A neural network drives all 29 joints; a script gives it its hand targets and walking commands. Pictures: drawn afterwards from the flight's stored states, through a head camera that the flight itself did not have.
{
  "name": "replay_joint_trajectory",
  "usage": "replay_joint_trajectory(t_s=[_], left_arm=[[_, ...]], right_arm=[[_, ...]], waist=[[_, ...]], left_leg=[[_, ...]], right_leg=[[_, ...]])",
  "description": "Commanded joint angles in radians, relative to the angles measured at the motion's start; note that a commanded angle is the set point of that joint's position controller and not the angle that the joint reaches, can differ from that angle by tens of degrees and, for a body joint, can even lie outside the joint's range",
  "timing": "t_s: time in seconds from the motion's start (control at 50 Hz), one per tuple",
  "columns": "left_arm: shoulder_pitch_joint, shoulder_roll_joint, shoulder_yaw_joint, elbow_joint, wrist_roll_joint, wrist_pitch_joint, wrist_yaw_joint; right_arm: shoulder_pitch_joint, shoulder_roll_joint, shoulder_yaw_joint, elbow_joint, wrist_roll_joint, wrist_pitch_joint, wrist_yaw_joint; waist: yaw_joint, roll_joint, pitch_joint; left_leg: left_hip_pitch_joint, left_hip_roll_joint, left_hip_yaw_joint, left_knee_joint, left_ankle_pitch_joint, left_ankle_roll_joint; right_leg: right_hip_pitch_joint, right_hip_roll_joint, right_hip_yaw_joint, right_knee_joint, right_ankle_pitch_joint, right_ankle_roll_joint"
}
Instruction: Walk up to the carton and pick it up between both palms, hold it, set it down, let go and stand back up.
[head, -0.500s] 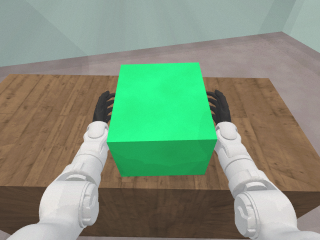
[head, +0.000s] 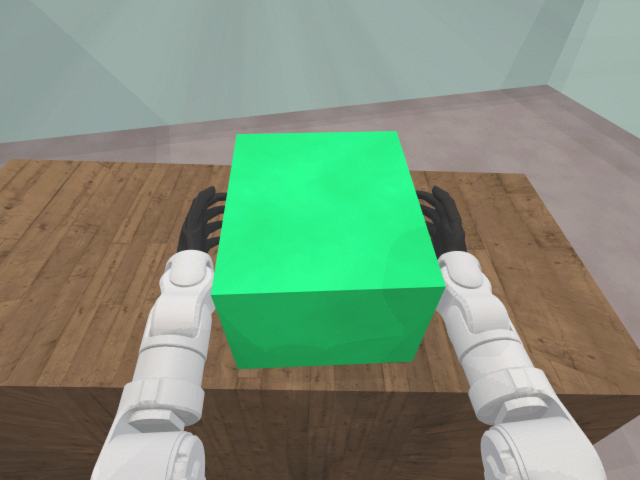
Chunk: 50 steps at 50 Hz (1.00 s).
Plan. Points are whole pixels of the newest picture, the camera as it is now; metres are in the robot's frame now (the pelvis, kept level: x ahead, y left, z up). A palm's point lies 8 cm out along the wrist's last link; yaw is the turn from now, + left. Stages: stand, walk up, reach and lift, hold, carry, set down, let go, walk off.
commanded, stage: reach and lift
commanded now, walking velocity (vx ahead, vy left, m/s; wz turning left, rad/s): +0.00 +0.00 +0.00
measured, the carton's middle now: (321, 243) +0.40 +0.00 +0.10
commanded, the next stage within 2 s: hold in 1.30 s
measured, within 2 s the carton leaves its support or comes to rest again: neither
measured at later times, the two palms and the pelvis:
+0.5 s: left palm (189, 243) +0.36 +0.16 +0.15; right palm (454, 254) +0.35 -0.16 +0.13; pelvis -0.02 +0.00 +0.00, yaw -1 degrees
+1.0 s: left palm (190, 243) +0.35 +0.16 +0.15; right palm (460, 253) +0.34 -0.17 +0.14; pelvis -0.01 +0.00 +0.00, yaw +0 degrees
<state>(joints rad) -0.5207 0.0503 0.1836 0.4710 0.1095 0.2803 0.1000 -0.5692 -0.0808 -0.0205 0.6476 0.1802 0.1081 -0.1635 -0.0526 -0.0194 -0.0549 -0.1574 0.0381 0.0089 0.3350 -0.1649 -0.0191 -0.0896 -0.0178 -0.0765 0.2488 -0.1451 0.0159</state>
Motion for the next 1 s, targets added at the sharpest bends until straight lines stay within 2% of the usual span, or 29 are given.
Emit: replay_joint_trajectory(t_s=[0.0,0.02,0.06,0.1,0.12,0.16,0.18,0.2,0.24,0.28,0.32,0.34,0.38,0.4,0.42,0.5,0.52,0.54,0.56,0.58,0.6,0.62,0.66,0.72,0.76,0.78,0.8,0.88,0.98], left_arm=[[-0.572,-0.671,-0.445,-0.279,-0.016,0.042,-0.201],[-0.547,-0.648,-0.400,-0.251,0.012,0.069,-0.216],[-0.526,-0.635,-0.379,-0.264,0.040,0.108,-0.241],[-0.545,-0.648,-0.408,-0.324,0.028,0.122,-0.252],[-0.567,-0.668,-0.448,-0.368,0.009,0.122,-0.251],[-0.603,-0.694,-0.518,-0.443,-0.038,0.117,-0.233],[-0.594,-0.691,-0.517,-0.434,-0.035,0.121,-0.225],[-0.575,-0.670,-0.496,-0.413,-0.025,0.129,-0.224],[-0.546,-0.646,-0.431,-0.336,0.007,0.153,-0.233],[-0.548,-0.635,-0.393,-0.289,0.026,0.173,-0.242],[-0.579,-0.626,-0.363,-0.248,0.030,0.182,-0.251],[-0.602,-0.630,-0.387,-0.271,0.019,0.177,-0.249],[-0.618,-0.658,-0.406,-0.288,0.008,0.177,-0.235],[-0.634,-0.655,-0.420,-0.297,-0.005,0.174,-0.232],[-0.624,-0.660,-0.423,-0.293,-0.012,0.175,-0.228],[-0.597,-0.645,-0.408,-0.255,0.001,0.179,-0.229],[-0.589,-0.652,-0.405,-0.269,-0.002,0.181,-0.233],[-0.572,-0.651,-0.424,-0.325,-0.007,0.178,-0.233],[-0.564,-0.654,-0.437,-0.337,-0.015,0.182,-0.235],[-0.539,-0.642,-0.433,-0.338,-0.013,0.190,-0.238],[-0.543,-0.627,-0.436,-0.341,-0.010,0.198,-0.241],[-0.535,-0.633,-0.418,-0.332,-0.002,0.207,-0.248],[-0.549,-0.635,-0.425,-0.380,0.010,0.215,-0.256],[-0.536,-0.630,-0.438,-0.420,0.008,0.224,-0.254],[-0.557,-0.625,-0.468,-0.477,0.000,0.225,-0.253],[-0.547,-0.641,-0.454,-0.459,-0.011,0.217,-0.258],[-0.550,-0.637,-0.453,-0.466,-0.012,0.212,-0.261],[-0.539,-0.618,-0.441,-0.447,0.013,0.224,-0.258],[-0.554,-0.625,-0.444,-0.445,0.007,0.235,-0.254]], right_arm=[[-0.622,0.626,0.406,-0.312,0.026,0.021,0.090],[-0.615,0.620,0.392,-0.301,0.014,0.033,0.087],[-0.625,0.615,0.374,-0.315,0.012,0.040,0.087],[-0.633,0.624,0.379,-0.365,0.024,0.032,0.089],[-0.658,0.623,0.379,-0.408,0.029,0.022,0.089],[-0.714,0.632,0.417,-0.499,0.047,0.005,0.092],[-0.709,0.619,0.424,-0.507,0.054,0.009,0.093],[-0.683,0.612,0.414,-0.493,0.039,0.020,0.093],[-0.694,0.603,0.379,-0.458,0.012,0.035,0.097],[-0.714,0.599,0.341,-0.424,-0.018,0.037,0.109],[-0.745,0.600,0.321,-0.393,-0.035,0.034,0.119],[-0.756,0.607,0.325,-0.387,-0.032,0.029,0.126],[-0.798,0.601,0.324,-0.412,-0.017,0.013,0.137],[-0.785,0.611,0.321,-0.401,-0.021,0.014,0.135],[-0.803,0.605,0.317,-0.412,-0.016,0.013,0.134],[-0.778,0.591,0.313,-0.366,-0.024,0.024,0.127],[-0.783,0.594,0.331,-0.388,-0.019,0.023,0.121],[-0.773,0.606,0.363,-0.431,0.007,0.020,0.114],[-0.774,0.602,0.387,-0.460,0.029,0.024,0.102],[-0.760,0.596,0.407,-0.457,0.043,0.035,0.093],[-0.745,0.593,0.397,-0.444,0.047,0.048,0.085],[-0.729,0.578,0.382,-0.423,0.039,0.058,0.082],[-0.684,0.568,0.366,-0.403,0.054,0.070,0.089],[-0.679,0.567,0.386,-0.451,0.067,0.076,0.092],[-0.692,0.562,0.395,-0.486,0.080,0.074,0.089],[-0.646,0.585,0.406,-0.498,0.055,0.077,0.083],[-0.660,0.586,0.409,-0.507,0.057,0.078,0.083],[-0.657,0.568,0.398,-0.490,0.044,0.081,0.092],[-0.708,0.568,0.406,-0.511,0.045,0.071,0.097]], waist=[[-0.023,0.022,-0.305],[-0.014,0.011,-0.247],[0.001,0.004,-0.224],[-0.021,0.033,-0.250],[-0.036,0.048,-0.295],[-0.029,0.068,-0.396],[-0.037,0.086,-0.376],[-0.025,0.068,-0.338],[-0.008,0.018,-0.251],[0.002,0.007,-0.208],[0.006,0.002,-0.214],[0.006,0.009,-0.258],[0.016,0.037,-0.316],[-0.007,0.040,-0.328],[0.003,0.036,-0.365],[-0.007,0.024,-0.327],[-0.012,0.007,-0.340],[-0.004,0.013,-0.387],[-0.017,0.012,-0.398],[-0.012,0.022,-0.373],[-0.034,0.020,-0.350],[-0.036,0.014,-0.319],[-0.038,0.043,-0.284],[-0.043,0.046,-0.301],[-0.045,0.075,-0.311],[-0.063,0.027,-0.300],[-0.052,0.049,-0.298],[-0.039,0.049,-0.253],[-0.024,0.040,-0.278]], left_leg=[[0.212,-0.087,-0.029,0.007,0.383,-0.031],[0.190,-0.091,-0.017,-0.011,0.314,-0.025],[0.172,-0.094,-0.005,-0.035,0.251,-0.016],[0.177,-0.097,-0.003,-0.032,0.272,-0.013],[0.209,-0.090,-0.008,-0.017,0.301,-0.028],[0.257,-0.088,-0.019,0.021,0.385,-0.045],[0.250,-0.090,-0.018,0.022,0.372,-0.043],[0.229,-0.090,-0.020,0.012,0.334,-0.032],[0.172,-0.087,-0.004,-0.034,0.183,-0.004],[0.148,-0.079,0.007,-0.064,0.086,0.013],[0.135,-0.080,0.016,-0.072,0.040,0.022],[0.153,-0.074,0.008,-0.072,0.040,0.024],[0.186,-0.071,0.012,-0.054,0.101,0.014],[0.196,-0.072,0.008,-0.042,0.127,0.012],[0.216,-0.073,0.007,-0.034,0.145,0.004],[0.209,-0.081,0.009,-0.033,0.156,0.010],[0.214,-0.083,0.003,-0.023,0.183,0.013],[0.222,-0.088,0.002,-0.007,0.253,0.006],[0.227,-0.091,-0.003,0.005,0.295,0.002],[0.215,-0.094,0.001,0.011,0.327,-0.005],[0.215,-0.096,-0.002,0.007,0.320,-0.009],[0.217,-0.094,-0.006,0.000,0.308,-0.014],[0.230,-0.089,-0.009,-0.010,0.313,-0.028],[0.266,-0.090,-0.006,-0.003,0.353,-0.032],[0.269,-0.093,-0.008,0.009,0.389,-0.042],[0.251,-0.097,-0.005,0.007,0.363,-0.047],[0.230,-0.099,-0.007,0.001,0.344,-0.047],[0.227,-0.089,-0.007,-0.022,0.274,-0.041],[0.233,-0.083,-0.001,-0.023,0.253,-0.031]], right_leg=[[0.125,0.077,0.043,0.016,0.364,0.039],[0.132,0.071,0.038,0.008,0.307,0.043],[0.136,0.068,0.037,-0.002,0.236,0.047],[0.142,0.069,0.031,0.005,0.270,0.046],[0.133,0.074,0.025,0.014,0.276,0.039],[0.121,0.084,0.018,0.024,0.319,0.031],[0.102,0.079,0.020,0.024,0.306,0.028],[0.102,0.072,0.021,0.015,0.287,0.028],[0.079,0.067,0.013,-0.004,0.161,0.035],[0.046,0.058,0.013,-0.012,0.057,0.030],[0.051,0.051,0.013,-0.012,0.021,0.027],[0.033,0.053,0.009,-0.012,0.009,0.024],[0.041,0.062,0.006,-0.005,0.048,0.013],[0.033,0.061,0.006,-0.001,0.073,0.015],[0.041,0.068,0.001,0.002,0.088,0.015],[0.049,0.063,0.006,-0.006,0.119,0.020],[0.071,0.061,0.007,0.006,0.169,0.027],[0.115,0.067,0.010,0.023,0.260,0.033],[0.135,0.074,0.011,0.026,0.319,0.041],[0.161,0.075,0.014,0.032,0.349,0.042],[0.150,0.071,0.016,0.030,0.350,0.044],[0.145,0.077,0.009,0.023,0.319,0.041],[0.124,0.077,0.007,0.010,0.284,0.030],[0.120,0.085,-0.002,0.015,0.304,0.033],[0.136,0.084,-0.001,0.017,0.327,0.031],[0.169,0.081,0.001,0.017,0.343,0.029],[0.177,0.075,0.006,0.022,0.351,0.027],[0.143,0.073,-0.002,0.011,0.284,0.022],[0.127,0.073,-0.003,0.007,0.245,0.017]])
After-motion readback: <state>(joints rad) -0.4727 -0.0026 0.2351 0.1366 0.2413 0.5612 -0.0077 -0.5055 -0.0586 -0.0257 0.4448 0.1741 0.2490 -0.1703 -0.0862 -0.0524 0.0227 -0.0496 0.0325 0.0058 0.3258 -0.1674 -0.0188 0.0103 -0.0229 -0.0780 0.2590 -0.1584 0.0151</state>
